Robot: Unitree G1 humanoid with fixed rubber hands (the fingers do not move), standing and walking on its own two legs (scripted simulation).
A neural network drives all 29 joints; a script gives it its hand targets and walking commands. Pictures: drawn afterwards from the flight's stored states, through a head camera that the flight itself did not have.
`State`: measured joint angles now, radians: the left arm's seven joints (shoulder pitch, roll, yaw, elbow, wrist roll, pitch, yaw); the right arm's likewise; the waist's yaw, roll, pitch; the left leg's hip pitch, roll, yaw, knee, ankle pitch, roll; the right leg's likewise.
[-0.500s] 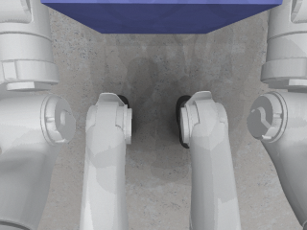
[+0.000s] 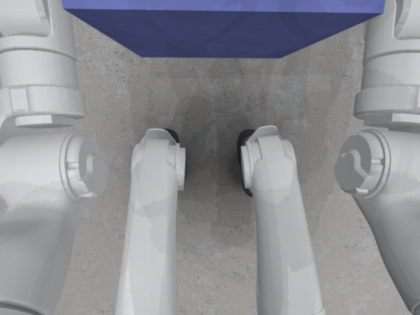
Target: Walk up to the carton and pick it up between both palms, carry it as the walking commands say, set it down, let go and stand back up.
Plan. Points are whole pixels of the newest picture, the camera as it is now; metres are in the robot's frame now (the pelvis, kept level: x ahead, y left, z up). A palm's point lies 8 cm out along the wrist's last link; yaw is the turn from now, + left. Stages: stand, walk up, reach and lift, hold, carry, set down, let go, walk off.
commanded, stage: reach and lift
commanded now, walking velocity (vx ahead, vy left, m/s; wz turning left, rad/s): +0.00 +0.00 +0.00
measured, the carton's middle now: out of the picture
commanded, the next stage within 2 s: none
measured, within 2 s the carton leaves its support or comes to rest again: neither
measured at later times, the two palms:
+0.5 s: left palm out of the picture +0.54 +0.17 -0.02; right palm out of the picture +0.53 -0.19 -0.03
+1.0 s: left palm out of the picture +0.51 +0.18 +0.05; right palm out of the picture +0.51 -0.19 +0.04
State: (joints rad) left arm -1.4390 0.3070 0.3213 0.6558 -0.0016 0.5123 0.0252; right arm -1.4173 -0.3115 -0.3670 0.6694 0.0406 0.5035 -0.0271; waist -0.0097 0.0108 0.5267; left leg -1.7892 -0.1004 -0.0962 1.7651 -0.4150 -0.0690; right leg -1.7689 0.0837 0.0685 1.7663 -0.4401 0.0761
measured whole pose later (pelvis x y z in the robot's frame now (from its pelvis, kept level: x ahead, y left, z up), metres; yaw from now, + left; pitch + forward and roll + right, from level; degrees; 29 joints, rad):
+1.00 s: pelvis +0.00 +0.00 +0.11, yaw +1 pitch +14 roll -1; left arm -1.16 0.24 0.27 0.62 -0.01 0.48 0.03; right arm -1.15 -0.26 -0.29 0.62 0.01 0.51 -0.01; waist -0.02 0.03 0.52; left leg -1.27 -0.10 -0.12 1.37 -0.35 -0.06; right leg -1.25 0.08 0.09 1.38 -0.37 0.07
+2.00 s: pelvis +0.04 +0.00 +0.24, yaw +1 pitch +0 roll -1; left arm -0.82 0.14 0.27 0.52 0.05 0.46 -0.03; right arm -0.80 -0.15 -0.28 0.50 -0.07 0.47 0.03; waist 0.00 0.02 0.52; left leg -0.56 -0.06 -0.14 0.73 -0.17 -0.03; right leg -0.54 0.05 0.11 0.71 -0.18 0.04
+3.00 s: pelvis +0.17 +0.00 +0.29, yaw +1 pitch -5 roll +0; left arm -0.12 0.00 0.17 0.17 0.11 0.73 -0.09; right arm -0.11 -0.03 -0.15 0.17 -0.10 0.74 0.06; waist -0.01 0.01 -0.01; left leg -0.05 -0.03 -0.13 0.33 -0.19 -0.01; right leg -0.02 0.02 0.10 0.29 -0.19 0.01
